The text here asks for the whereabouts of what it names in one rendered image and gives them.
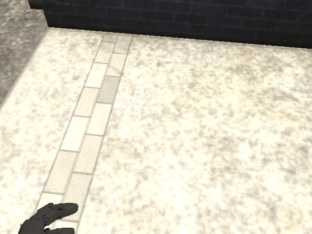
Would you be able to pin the robot left hand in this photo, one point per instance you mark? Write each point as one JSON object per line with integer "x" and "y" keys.
{"x": 47, "y": 215}

